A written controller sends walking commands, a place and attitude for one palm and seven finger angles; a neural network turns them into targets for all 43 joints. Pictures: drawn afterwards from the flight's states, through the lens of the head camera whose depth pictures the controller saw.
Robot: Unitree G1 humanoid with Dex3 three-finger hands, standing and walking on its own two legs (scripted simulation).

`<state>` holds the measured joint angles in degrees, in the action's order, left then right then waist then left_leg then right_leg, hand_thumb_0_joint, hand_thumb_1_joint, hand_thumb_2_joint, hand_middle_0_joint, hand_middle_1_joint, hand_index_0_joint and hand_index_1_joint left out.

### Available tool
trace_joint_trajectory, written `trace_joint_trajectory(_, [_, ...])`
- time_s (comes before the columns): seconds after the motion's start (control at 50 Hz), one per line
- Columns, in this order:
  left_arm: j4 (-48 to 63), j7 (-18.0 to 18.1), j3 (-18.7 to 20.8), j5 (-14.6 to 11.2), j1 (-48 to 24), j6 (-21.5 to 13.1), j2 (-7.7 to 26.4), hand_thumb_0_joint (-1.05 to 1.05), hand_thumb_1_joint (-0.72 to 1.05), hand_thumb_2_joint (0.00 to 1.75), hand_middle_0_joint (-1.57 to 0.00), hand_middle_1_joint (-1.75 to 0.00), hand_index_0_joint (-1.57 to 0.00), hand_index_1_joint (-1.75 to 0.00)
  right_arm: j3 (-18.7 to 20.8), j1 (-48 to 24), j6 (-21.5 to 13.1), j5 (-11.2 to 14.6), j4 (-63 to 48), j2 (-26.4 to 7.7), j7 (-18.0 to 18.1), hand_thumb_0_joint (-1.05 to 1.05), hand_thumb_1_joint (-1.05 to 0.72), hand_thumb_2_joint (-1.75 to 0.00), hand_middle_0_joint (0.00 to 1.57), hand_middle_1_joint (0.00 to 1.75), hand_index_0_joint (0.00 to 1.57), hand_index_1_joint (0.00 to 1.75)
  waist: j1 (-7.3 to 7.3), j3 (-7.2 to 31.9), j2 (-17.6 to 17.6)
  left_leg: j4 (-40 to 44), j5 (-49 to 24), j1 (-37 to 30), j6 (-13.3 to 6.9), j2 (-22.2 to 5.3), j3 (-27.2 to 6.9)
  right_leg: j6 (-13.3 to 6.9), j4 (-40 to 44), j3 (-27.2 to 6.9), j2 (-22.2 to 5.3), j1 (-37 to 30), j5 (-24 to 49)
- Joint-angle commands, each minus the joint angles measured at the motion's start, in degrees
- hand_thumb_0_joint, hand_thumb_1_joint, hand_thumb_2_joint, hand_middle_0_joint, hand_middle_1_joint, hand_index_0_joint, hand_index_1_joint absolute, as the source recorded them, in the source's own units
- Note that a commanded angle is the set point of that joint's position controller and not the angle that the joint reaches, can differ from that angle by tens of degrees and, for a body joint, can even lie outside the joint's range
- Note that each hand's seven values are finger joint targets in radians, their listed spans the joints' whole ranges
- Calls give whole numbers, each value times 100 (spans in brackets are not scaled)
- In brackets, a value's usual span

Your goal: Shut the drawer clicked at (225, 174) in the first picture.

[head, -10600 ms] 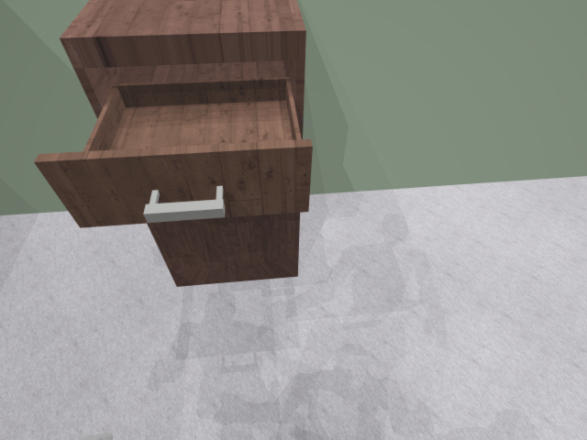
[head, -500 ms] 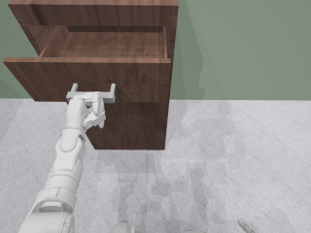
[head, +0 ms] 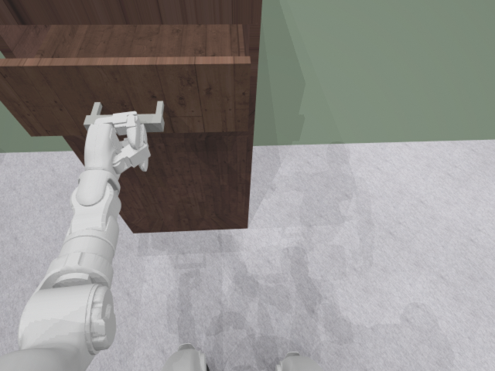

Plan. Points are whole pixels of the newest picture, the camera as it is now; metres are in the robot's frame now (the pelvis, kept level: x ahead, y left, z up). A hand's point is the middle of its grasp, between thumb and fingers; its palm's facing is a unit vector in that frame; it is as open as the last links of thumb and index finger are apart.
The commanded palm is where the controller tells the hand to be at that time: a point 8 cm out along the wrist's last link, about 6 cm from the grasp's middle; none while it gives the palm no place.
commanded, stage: push the drawer shut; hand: left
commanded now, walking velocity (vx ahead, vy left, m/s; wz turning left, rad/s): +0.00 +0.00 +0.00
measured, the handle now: (127, 115) +0.53 +0.19 +0.08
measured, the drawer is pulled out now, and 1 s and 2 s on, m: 0.11 0.00 0.00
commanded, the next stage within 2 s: pull the fist back off the drawer in 1.12 s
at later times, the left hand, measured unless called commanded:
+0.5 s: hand (149, 118) +0.52 +0.15 +0.08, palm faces +0.01 -1.00 -0.02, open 3.2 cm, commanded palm +0.50 +0.20 +0.08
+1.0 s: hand (151, 99) +0.57 +0.15 +0.08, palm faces +0.02 -1.00 -0.02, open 3.2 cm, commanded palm +0.57 +0.19 +0.08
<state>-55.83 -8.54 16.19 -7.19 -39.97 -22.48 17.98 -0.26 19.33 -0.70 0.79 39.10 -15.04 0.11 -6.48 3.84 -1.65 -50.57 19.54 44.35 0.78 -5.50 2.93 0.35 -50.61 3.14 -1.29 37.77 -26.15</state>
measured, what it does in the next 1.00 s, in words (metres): stands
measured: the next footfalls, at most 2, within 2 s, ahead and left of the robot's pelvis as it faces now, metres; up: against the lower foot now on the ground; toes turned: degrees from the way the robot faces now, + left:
none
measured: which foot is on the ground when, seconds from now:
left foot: down 0.00-1.00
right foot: down 0.00-1.00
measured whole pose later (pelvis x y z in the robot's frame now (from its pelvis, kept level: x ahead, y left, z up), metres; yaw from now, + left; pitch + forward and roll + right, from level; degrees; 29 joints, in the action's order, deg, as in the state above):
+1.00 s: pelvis +0.00 +0.01 -0.02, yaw -1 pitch +24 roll -4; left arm -74.3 -5.6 22.9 1.7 -66.9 -19.0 30.2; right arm -2.0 24.9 1.7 -3.0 38.7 -15.3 -1.6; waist -13.4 4.7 -3.1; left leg -58.8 21.6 60.9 -0.3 -6.4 1.1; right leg 1.2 -55.8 4.1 -0.4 52.4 -26.8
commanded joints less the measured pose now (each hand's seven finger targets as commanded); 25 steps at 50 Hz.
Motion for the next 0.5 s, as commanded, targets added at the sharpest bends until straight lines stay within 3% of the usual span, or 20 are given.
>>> trace_joint_trajectory(0.0, [922, 100, 391, -39, -2951, -361, 1470, 0, 90, 90, -140, -160, -140, -160, 307, 570, -118, -12, -391, -875, 40, 0, -90, -90, 20, 30, 20, 30, -185, 2168, 44, 356, -969, -1867, -242, 406, -246, -20, 794, -146, 346, -54, 1702])
trace_joint_trajectory(0.02, [928, 103, 404, -8, -3098, -380, 1536, 0, 90, 90, -140, -160, -140, -160, 304, 590, -106, -15, -392, -876, 49, 0, -90, -90, 20, 30, 20, 30, -204, 2199, 105, 356, -948, -1793, -246, 401, -257, -17, 772, -157, 342, -88, 1696])
trace_joint_trajectory(0.06, [883, 88, 325, 23, -3207, -383, 1445, 0, 90, 90, -140, -160, -140, -160, 298, 606, -108, -17, -402, -855, 33, 0, -90, -90, 20, 30, 20, 30, -207, 2305, -181, 317, -976, -1885, -235, 409, -256, -37, 740, -151, 346, 9, 1670])
trace_joint_trajectory(0.1, [661, 94, 407, 78, -3358, -364, 1618, 0, 90, 90, -140, -160, -140, -160, 292, 690, -75, -27, -359, -893, 39, 0, -90, -90, 20, 30, 20, 30, -300, 2278, 0, 254, -967, -1771, -261, 396, -265, -19, 731, -169, 359, 70, 1672])
trace_joint_trajectory(0.14, [551, 93, 388, 101, -3682, -336, 1656, 0, 90, 90, -140, -160, -140, -160, 268, 727, -73, -37, -337, -900, 40, 0, -90, -90, 20, 30, 20, 30, -367, 2182, -68, 235, -831, -1620, -264, 394, -280, -14, 726, -170, 356, 192, 1521])
trace_joint_trajectory(0.16, [382, 93, 490, 110, -3686, -315, 1769, 0, 90, 90, -140, -160, -140, -160, 280, 755, -74, -47, -330, -921, 44, 0, -90, -90, 20, 30, 20, 30, -379, 2192, 57, 209, -706, -1510, -276, 394, -273, -2, 751, -193, 361, 195, 1398])
trace_joint_trajectory(0.18, [390, 99, 642, 150, -3768, -345, 2020, 0, 90, 90, -140, -160, -140, -160, 271, 818, -66, -61, -321, -951, 57, 0, -90, -90, 20, 30, 20, 30, -348, 2270, -32, 180, -779, -1517, -279, 387, -301, -22, 690, -195, 368, 188, 1437])
trace_joint_trajectory(0.2, [347, 75, 465, 168, -3807, -323, 1811, 0, 90, 90, -140, -160, -140, -160, 260, 799, -69, -60, -359, -919, 42, 0, -90, -90, 20, 30, 20, 30, -405, 2360, -158, 175, -778, -1563, -281, 401, -286, -9, 700, -204, 368, 247, 1432])
trace_joint_trajectory(0.24, [305, 77, 440, 198, -4048, -321, 1816, 0, 90, 90, -140, -160, -140, -160, 262, 865, -66, -77, -330, -926, 36, 0, -90, -90, 20, 30, 20, 30, -440, 2415, -273, 114, -817, -1637, -264, 374, -336, -29, 646, -165, 377, 430, 1348])
trace_joint_trajectory(0.32, [193, 136, 550, 269, -4402, -284, 2014, 0, 90, 90, -140, -160, -140, -160, 268, 999, -53, -129, -295, -979, 25, 0, -90, -90, 20, 30, 20, 30, -540, 2555, -333, 12, -878, -1595, -274, 346, -373, -19, 588, -147, 382, 616, 1311])
trace_joint_trajectory(0.38, [154, 156, 702, 333, -4440, -270, 2220, 0, 90, 90, -140, -160, -140, -160, 267, 1103, -25, -166, -312, -989, 5, 0, -90, -90, 20, 30, 20, 30, -491, 2807, -427, -72, -1116, -1606, -278, 361, -377, -42, 503, -150, 397, 504, 1531])
trace_joint_trajectory(0.42, [169, 168, 561, 362, -4555, -241, 2060, 0, 90, 90, -140, -160, -140, -160, 261, 1128, -4, -166, -322, -959, -15, 0, -90, -90, 20, 30, 20, 30, -533, 2828, -572, -82, -1166, -1686, -256, 345, -393, -39, 492, -117, 402, 642, 1506])
trace_joint_trajectory(0.48, [102, 235, 739, 392, -4631, -227, 2239, 0, 90, 90, -140, -160, -140, -160, 274, 1250, 22, -217, -280, -1005, -37, 0, -90, -90, 20, 30, 20, 30, -567, 2877, -440, -128, -1285, -1694, -280, 328, -423, -45, 477, -96, 433, 663, 1575])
